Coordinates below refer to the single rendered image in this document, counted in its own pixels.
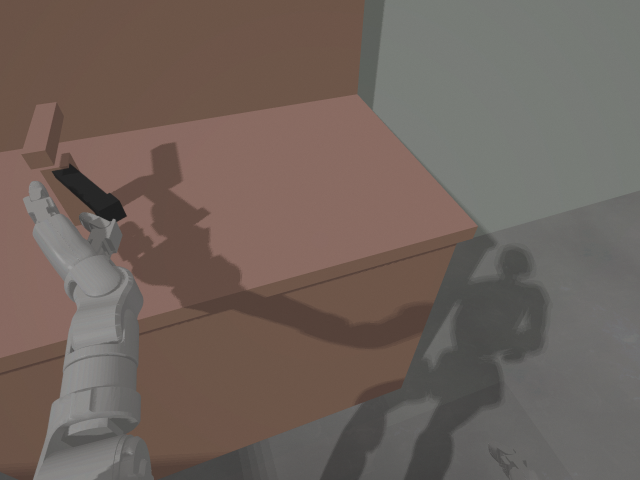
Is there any counter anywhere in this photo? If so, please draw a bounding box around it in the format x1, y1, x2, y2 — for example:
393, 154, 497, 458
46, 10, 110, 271
0, 0, 478, 480

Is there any tap lever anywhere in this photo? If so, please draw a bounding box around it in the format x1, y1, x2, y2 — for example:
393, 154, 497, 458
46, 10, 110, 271
52, 164, 127, 222

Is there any robot left upper arm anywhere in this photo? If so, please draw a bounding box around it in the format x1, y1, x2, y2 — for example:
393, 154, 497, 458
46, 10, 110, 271
36, 434, 154, 480

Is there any left robot hand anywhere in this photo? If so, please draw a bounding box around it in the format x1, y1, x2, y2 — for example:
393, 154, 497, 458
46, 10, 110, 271
23, 181, 123, 282

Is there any left robot forearm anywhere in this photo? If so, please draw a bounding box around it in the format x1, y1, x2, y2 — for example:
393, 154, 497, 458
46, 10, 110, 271
33, 255, 143, 480

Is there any right robot hand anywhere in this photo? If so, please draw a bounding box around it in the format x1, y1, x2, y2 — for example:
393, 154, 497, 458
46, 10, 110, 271
488, 441, 540, 480

